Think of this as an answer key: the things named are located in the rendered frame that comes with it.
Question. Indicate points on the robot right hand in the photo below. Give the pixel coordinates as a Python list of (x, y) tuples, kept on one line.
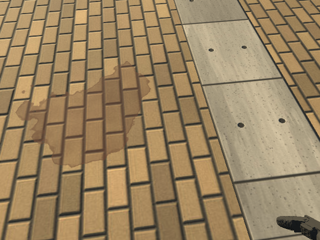
[(306, 225)]

